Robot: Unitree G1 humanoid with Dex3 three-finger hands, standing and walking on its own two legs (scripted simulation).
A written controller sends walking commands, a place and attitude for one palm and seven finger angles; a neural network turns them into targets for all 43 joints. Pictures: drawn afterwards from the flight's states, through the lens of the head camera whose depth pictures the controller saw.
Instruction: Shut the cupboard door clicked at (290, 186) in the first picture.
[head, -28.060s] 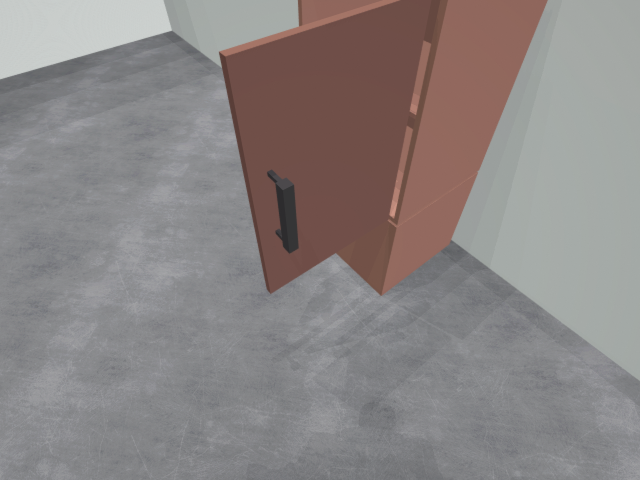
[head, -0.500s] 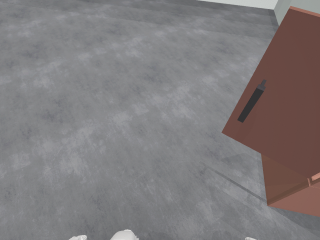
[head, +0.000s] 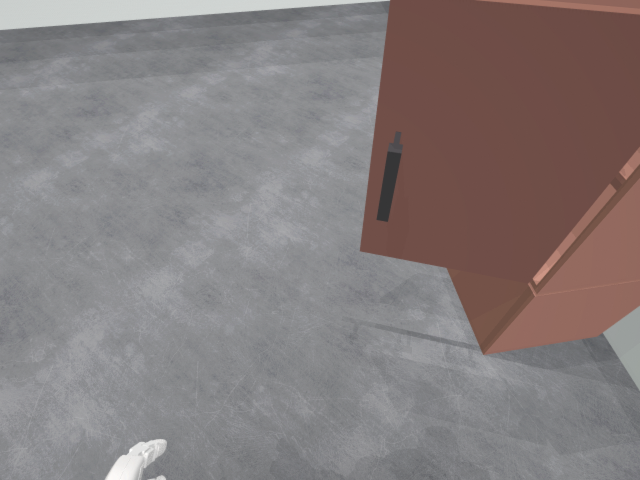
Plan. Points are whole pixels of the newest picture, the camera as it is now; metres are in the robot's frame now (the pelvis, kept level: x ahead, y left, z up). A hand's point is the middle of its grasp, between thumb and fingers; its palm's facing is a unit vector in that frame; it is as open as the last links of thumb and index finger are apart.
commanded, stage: turn to face it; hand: left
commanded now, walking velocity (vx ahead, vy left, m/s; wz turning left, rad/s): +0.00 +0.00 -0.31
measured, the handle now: (390, 178) +0.63 -0.11 -0.04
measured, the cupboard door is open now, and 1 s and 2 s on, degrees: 67 67 67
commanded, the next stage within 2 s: take the last steps up to it in 0.30 s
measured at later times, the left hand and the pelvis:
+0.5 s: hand out of the picture +0.11 +0.20 -0.17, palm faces -0.10 -0.98 -0.17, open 7.4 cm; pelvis +0.03 +0.02 +0.01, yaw -9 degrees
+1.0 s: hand (276, 427) +0.21 +0.08 -0.14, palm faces -0.24 -0.95 -0.20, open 7.4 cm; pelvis +0.08 -0.08 +0.01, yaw -14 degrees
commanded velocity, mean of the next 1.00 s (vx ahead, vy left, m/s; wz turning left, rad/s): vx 0.12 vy -0.08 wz -0.18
